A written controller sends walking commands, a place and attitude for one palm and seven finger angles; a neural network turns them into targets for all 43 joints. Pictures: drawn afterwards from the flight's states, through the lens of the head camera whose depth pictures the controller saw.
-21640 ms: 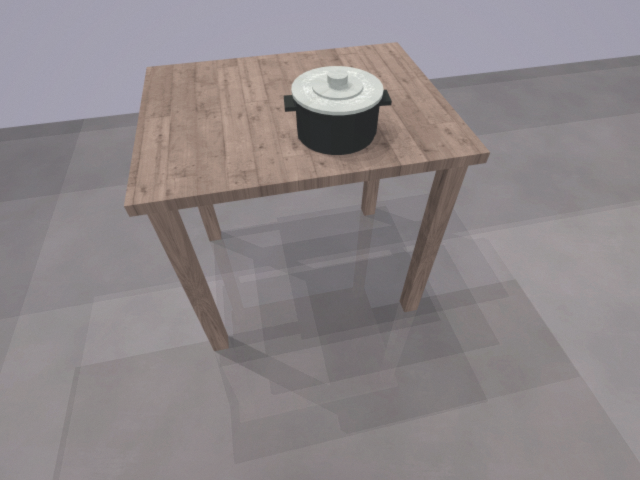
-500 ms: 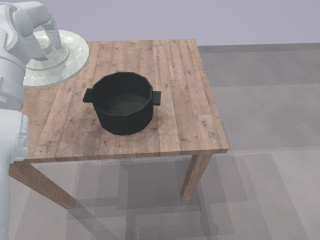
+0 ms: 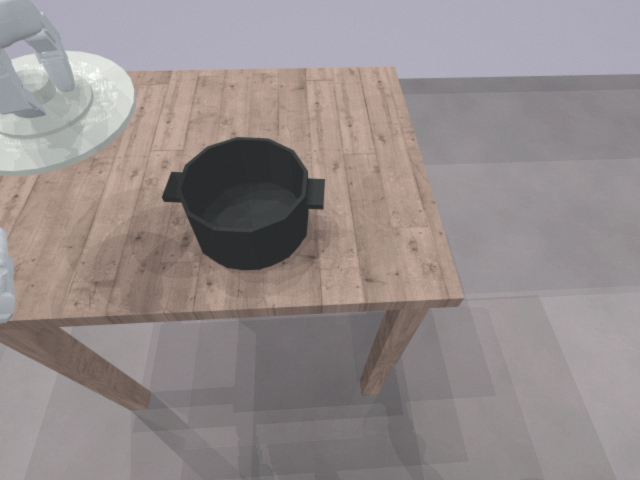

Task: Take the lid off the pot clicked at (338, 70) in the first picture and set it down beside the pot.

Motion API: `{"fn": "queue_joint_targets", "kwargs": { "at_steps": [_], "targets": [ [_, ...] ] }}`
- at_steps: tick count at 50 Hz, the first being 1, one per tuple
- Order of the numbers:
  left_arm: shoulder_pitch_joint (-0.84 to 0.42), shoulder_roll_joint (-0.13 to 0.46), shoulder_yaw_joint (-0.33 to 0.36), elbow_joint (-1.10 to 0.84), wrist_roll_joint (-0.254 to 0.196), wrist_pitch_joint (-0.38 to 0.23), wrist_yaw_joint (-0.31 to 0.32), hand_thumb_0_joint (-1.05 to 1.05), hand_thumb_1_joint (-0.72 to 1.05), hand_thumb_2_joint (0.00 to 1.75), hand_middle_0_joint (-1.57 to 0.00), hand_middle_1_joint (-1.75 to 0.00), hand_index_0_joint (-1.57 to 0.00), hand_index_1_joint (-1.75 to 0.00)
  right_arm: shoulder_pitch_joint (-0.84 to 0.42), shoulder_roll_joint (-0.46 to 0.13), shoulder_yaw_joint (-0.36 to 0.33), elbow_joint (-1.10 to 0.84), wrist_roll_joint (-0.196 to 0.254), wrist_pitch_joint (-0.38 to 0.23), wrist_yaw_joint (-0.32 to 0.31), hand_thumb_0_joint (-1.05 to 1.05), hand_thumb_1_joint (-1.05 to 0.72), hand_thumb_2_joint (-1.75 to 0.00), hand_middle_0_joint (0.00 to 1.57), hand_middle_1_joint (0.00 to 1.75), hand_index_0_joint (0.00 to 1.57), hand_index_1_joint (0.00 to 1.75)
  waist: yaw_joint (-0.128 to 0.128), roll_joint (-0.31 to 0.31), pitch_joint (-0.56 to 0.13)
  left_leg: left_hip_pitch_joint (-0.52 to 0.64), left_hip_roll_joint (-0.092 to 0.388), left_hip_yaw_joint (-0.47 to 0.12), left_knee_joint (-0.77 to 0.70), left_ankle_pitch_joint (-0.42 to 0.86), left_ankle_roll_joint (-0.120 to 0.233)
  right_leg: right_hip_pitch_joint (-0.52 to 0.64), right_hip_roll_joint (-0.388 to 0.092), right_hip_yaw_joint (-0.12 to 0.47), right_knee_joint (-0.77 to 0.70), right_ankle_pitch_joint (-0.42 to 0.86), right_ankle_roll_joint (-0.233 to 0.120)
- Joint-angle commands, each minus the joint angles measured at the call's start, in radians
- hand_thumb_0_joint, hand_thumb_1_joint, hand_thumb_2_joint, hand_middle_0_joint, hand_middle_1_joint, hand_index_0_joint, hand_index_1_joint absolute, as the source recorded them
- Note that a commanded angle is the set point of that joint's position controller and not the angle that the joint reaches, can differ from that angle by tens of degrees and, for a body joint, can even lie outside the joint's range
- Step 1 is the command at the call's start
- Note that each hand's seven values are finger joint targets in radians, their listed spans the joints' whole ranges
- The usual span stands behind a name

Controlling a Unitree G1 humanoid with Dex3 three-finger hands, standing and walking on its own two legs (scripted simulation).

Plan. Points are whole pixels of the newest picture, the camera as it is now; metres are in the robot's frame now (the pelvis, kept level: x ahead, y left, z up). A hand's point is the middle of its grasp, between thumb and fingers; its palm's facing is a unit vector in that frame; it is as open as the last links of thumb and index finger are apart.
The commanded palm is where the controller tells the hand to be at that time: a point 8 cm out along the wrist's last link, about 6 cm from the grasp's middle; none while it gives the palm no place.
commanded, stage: move the lid sideways beside the pot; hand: left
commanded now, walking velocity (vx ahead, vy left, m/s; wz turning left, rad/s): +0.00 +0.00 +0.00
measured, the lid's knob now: (30, 87) +0.51 +0.29 +0.21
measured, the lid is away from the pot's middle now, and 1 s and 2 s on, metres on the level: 0.21 0.24 0.22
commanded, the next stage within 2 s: lower the lid onto the table in 0.28 s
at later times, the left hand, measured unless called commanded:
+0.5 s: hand out of the picture +0.47 +0.30 +0.23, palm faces -0.32 -0.11 -0.94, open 6.9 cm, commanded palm +0.49 +0.30 +0.29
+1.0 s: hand (11, 122) +0.48 +0.31 +0.19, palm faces -0.37 -0.11 -0.92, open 6.9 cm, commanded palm +0.50 +0.30 +0.25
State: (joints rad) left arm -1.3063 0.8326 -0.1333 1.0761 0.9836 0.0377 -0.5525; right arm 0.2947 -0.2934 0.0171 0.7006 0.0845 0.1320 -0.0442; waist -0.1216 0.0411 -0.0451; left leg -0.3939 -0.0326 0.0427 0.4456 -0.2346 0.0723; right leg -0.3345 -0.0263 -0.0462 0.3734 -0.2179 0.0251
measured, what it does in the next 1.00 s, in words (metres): stands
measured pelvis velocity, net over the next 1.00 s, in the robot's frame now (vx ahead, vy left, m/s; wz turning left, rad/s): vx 0.00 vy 0.00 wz -0.01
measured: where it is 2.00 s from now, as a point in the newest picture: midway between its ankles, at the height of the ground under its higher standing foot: outside the picture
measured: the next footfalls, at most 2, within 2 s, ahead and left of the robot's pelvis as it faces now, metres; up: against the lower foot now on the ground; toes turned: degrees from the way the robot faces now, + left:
none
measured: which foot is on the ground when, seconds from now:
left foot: down 0.00-1.00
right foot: down 0.00-1.00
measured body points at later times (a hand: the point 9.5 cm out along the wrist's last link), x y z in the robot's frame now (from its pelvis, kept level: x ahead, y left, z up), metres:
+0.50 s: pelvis +0.00 +0.00 +0.00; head +0.07 +0.00 +0.44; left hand +0.49 +0.31 +0.28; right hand +0.04 -0.28 -0.12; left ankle -0.02 +0.07 -0.74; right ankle -0.03 -0.14 -0.74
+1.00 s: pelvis +0.00 +0.00 +0.00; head +0.07 +0.01 +0.44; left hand +0.49 +0.31 +0.24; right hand +0.02 -0.28 -0.13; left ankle -0.02 +0.07 -0.74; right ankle -0.03 -0.14 -0.74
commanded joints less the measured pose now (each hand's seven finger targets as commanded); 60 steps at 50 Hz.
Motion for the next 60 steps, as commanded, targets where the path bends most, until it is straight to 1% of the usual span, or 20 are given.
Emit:
{"fn": "queue_joint_targets", "kwargs": {
  "at_steps": [1, 7, 11, 14, 17, 20, 25, 28, 29, 33, 34, 36, 38, 40, 43, 45, 48, 55, 57, 60],
  "targets": [
    [-0.552, 0.306, 0.09, -0.221, 0.017, -0.016, 0.051, 0.0, 0.7, 0.91, -0.85, -1.07, -0.91, -1.07, 0.062, -0.176, -0.057, -0.086, -0.005, -0.013, -0.016, 0.0, -0.9, -0.9, 0.2, 0.3, 0.2, 0.3, 0.004, 0.087, -0.479, 0.4, 0.024, -0.087, 0.05, 0.626, 0.013, 0.039, 0.06, -0.005, 0.015, 0.344, -0.051],
    [-0.556, 0.323, 0.091, -0.229, 0.009, -0.023, 0.044, 0.0, 0.7, 0.91, -0.85, -1.07, -0.91, -1.07, 0.061, -0.179, -0.056, -0.08, -0.001, -0.002, -0.019, 0.0, -0.9, -0.9, 0.2, 0.3, 0.2, 0.3, 0.001, 0.082, -0.472, 0.399, 0.028, -0.083, 0.049, 0.59, 0.016, 0.027, 0.059, -0.011, 0.01, 0.321, -0.049],
    [-0.551, 0.264, 0.036, -0.198, -0.003, -0.024, 0.036, 0.0, 0.7, 0.91, -0.85, -1.07, -0.91, -1.07, 0.06, -0.178, -0.053, -0.07, 0.005, 0.004, -0.023, 0.0, -0.9, -0.9, 0.2, 0.3, 0.2, 0.3, -0.011, 0.07, -0.426, 0.369, 0.029, -0.076, 0.042, 0.522, 0.018, 0.005, 0.06, -0.016, 0.001, 0.289, -0.047],
    [-0.599, 0.305, 0.072, -0.304, -0.003, -0.035, 0.041, 0.0, 0.7, 0.91, -0.85, -1.07, -0.91, -1.07, 0.059, -0.177, -0.057, -0.072, -0.002, -0.001, -0.022, 0.0, -0.9, -0.9, 0.2, 0.3, 0.2, 0.3, -0.002, 0.112, -0.502, 0.436, 0.032, -0.094, 0.055, 0.611, 0.016, 0.015, 0.062, -0.011, 0.009, 0.314, -0.049],
    [-0.535, 0.274, 0.05, -0.189, -0.01, -0.028, 0.032, 0.0, 0.7, 0.91, -0.85, -1.07, -0.91, -1.07, 0.069, -0.178, -0.051, -0.059, 0.003, -0.002, -0.026, 0.0, -0.9, -0.9, 0.2, 0.3, 0.2, 0.3, -0.012, 0.068, -0.417, 0.367, 0.027, -0.075, 0.046, 0.507, 0.02, 0.002, 0.061, -0.017, -0.003, 0.283, -0.046],
    [-0.581, 0.312, 0.075, -0.207, 0.0, -0.016, 0.036, 0.0, 0.7, 0.91, -0.85, -1.07, -0.91, -1.07, 0.063, -0.182, -0.052, -0.064, 0.005, -0.009, -0.023, 0.0, -0.9, -0.9, 0.2, 0.3, 0.2, 0.3, -0.003, 0.131, -0.455, 0.388, 0.021, -0.08, 0.05, 0.533, 0.018, 0.025, 0.059, -0.01, 0.01, 0.307, -0.053],
    [-0.535, 0.27, 0.036, -0.125, 0.0, 0.002, 0.033, 0.0, 0.7, 0.91, -0.85, -1.07, -0.91, -1.07, 0.076, -0.184, -0.045, -0.059, 0.008, -0.017, -0.022, 0.0, -0.9, -0.9, 0.2, 0.3, 0.2, 0.3, -0.013, 0.05, -0.389, 0.323, 0.021, -0.075, 0.038, 0.462, 0.016, 0.027, 0.063, -0.017, 0.004, 0.29, -0.048],
    [-0.575, 0.282, 0.046, -0.22, -0.003, -0.008, 0.041, 0.0, 0.7, 0.91, -0.85, -1.07, -0.91, -1.07, 0.068, -0.187, -0.052, -0.074, 0.006, -0.024, -0.025, 0.0, -0.9, -0.9, 0.2, 0.3, 0.2, 0.3, -0.004, 0.118, -0.465, 0.374, 0.024, -0.078, 0.047, 0.528, 0.017, 0.039, 0.054, -0.011, 0.007, 0.321, -0.053],
    [-0.587, 0.337, 0.09, -0.238, 0.012, -0.016, 0.049, 0.0, 0.7, 0.91, -0.85, -1.07, -0.91, -1.07, 0.078, -0.184, -0.053, -0.069, 0.0, -0.027, -0.025, 0.0, -0.9, -0.9, 0.2, 0.3, 0.2, 0.3, -0.001, 0.115, -0.49, 0.39, 0.025, -0.086, 0.054, 0.542, 0.016, 0.047, 0.061, -0.009, 0.015, 0.318, -0.05],
    [-0.502, 0.279, 0.053, -0.142, -0.004, -0.021, 0.046, 0.0, 0.7, 0.91, -0.85, -1.07, -0.91, -1.07, 0.079, -0.188, -0.053, -0.072, 0.007, -0.025, -0.028, 0.0, -0.9, -0.9, 0.2, 0.3, 0.2, 0.3, -0.005, 0.106, -0.42, 0.346, 0.025, -0.078, 0.043, 0.496, 0.014, 0.015, 0.056, -0.015, 0.005, 0.287, -0.053],
    [-0.503, 0.318, 0.083, -0.138, 0.003, -0.023, 0.05, 0.0, 0.7, 0.91, -0.85, -1.07, -0.91, -1.07, 0.083, -0.187, -0.05, -0.065, 0.002, -0.022, -0.028, 0.0, -0.9, -0.9, 0.2, 0.3, 0.2, 0.3, -0.003, 0.077, -0.414, 0.328, 0.023, -0.076, 0.047, 0.479, 0.015, 0.032, 0.061, -0.013, 0.013, 0.294, -0.05],
    [-0.515, 0.331, 0.082, -0.132, 0.009, -0.026, 0.052, 0.0, 0.7, 0.91, -0.85, -1.07, -0.91, -1.07, 0.087, -0.188, -0.05, -0.066, 0.005, -0.021, -0.032, 0.0, -0.9, -0.9, 0.2, 0.3, 0.2, 0.3, -0.01, 0.047, -0.423, 0.314, 0.021, -0.066, 0.046, 0.458, 0.021, 0.048, 0.061, -0.01, 0.013, 0.307, -0.046],
    [-0.532, 0.291, 0.051, -0.172, -0.004, -0.032, 0.052, 0.0, 0.7, 0.91, -0.85, -1.07, -0.91, -1.07, 0.085, -0.189, -0.054, -0.069, 0.007, -0.021, -0.033, 0.0, -0.9, -0.9, 0.2, 0.3, 0.2, 0.3, -0.01, 0.106, -0.441, 0.344, 0.027, -0.073, 0.047, 0.505, 0.018, 0.026, 0.057, -0.012, 0.011, 0.31, -0.051],
    [-0.536, 0.369, 0.119, -0.201, 0.01, -0.043, 0.062, 0.0, 0.7, 0.91, -0.85, -1.07, -0.91, -1.07, 0.093, -0.188, -0.055, -0.069, 0.0, -0.021, -0.032, 0.0, -0.9, -0.9, 0.2, 0.3, 0.2, 0.3, -0.001, 0.112, -0.485, 0.376, 0.027, -0.083, 0.058, 0.555, 0.018, 0.039, 0.064, -0.007, 0.023, 0.321, -0.049],
    [-0.459, 0.293, 0.073, -0.134, -0.005, -0.048, 0.058, 0.0, 0.7, 0.91, -0.85, -1.07, -0.91, -1.07, 0.103, -0.185, -0.058, -0.067, 0.004, -0.021, -0.033, 0.0, -0.9, -0.9, 0.2, 0.3, 0.2, 0.3, -0.009, 0.108, -0.441, 0.366, 0.03, -0.083, 0.062, 0.574, 0.014, -0.001, 0.062, -0.016, 0.016, 0.314, -0.049],
    [-0.466, 0.356, 0.113, -0.139, 0.0, -0.052, 0.062, 0.0, 0.7, 0.91, -0.85, -1.07, -0.91, -1.07, 0.097, -0.191, -0.054, -0.065, 0.003, -0.012, -0.03, 0.0, -0.9, -0.9, 0.2, 0.3, 0.2, 0.3, -0.004, 0.068, -0.437, 0.329, 0.026, -0.074, 0.06, 0.508, 0.019, 0.027, 0.064, -0.01, 0.022, 0.308, -0.045],
    [-0.467, 0.29, 0.065, -0.163, -0.01, -0.055, 0.061, 0.0, 0.7, 0.91, -0.85, -1.07, -0.91, -1.07, 0.096, -0.188, -0.059, -0.066, 0.006, -0.011, -0.03, 0.0, -0.9, -0.9, 0.2, 0.3, 0.2, 0.3, -0.01, 0.131, -0.443, 0.367, 0.033, -0.08, 0.064, 0.565, 0.015, -0.011, 0.061, -0.014, 0.019, 0.312, -0.05],
    [-0.49, 0.312, 0.08, -0.141, -0.01, -0.072, 0.069, 0.0, 0.7, 0.91, -0.85, -1.07, -0.91, -1.07, 0.109, -0.192, -0.058, -0.049, 0.001, -0.01, -0.038, 0.0, -0.9, -0.9, 0.2, 0.3, 0.2, 0.3, -0.022, 0.08, -0.436, 0.34, 0.03, -0.078, 0.066, 0.474, 0.018, -0.026, 0.068, -0.013, 0.025, 0.269, -0.045],
    [-0.504, 0.291, 0.062, -0.148, -0.009, -0.074, 0.072, 0.0, 0.7, 0.91, -0.85, -1.07, -0.91, -1.07, 0.111, -0.19, -0.061, -0.048, 0.001, -0.014, -0.039, 0.0, -0.9, -0.9, 0.2, 0.3, 0.2, 0.3, -0.024, 0.108, -0.441, 0.351, 0.028, -0.078, 0.069, 0.471, 0.018, -0.037, 0.068, -0.013, 0.023, 0.263, -0.048],
    [-0.465, 0.349, 0.115, -0.141, -0.004, -0.093, 0.08, 0.0, 0.7, 0.91, -0.85, -1.07, -0.91, -1.07, 0.115, -0.191, -0.06, -0.05, -0.003, -0.013, -0.042, 0.0, -0.9, -0.9, 0.2, 0.3, 0.2, 0.3, -0.015, 0.094, -0.472, 0.349, 0.029, -0.078, 0.084, 0.516, 0.018, -0.016, 0.069, -0.007, 0.037, 0.295, -0.045]
  ]
}}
